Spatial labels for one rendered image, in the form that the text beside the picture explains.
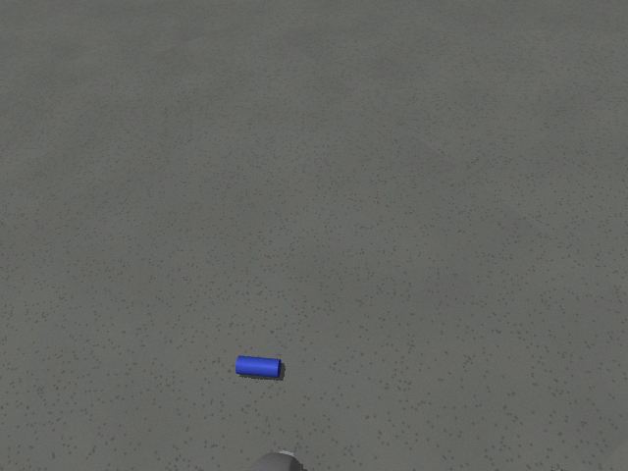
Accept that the can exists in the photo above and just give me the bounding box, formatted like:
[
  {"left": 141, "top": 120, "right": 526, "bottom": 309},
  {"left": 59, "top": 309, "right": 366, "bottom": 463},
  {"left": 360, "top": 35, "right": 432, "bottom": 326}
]
[{"left": 235, "top": 356, "right": 282, "bottom": 378}]

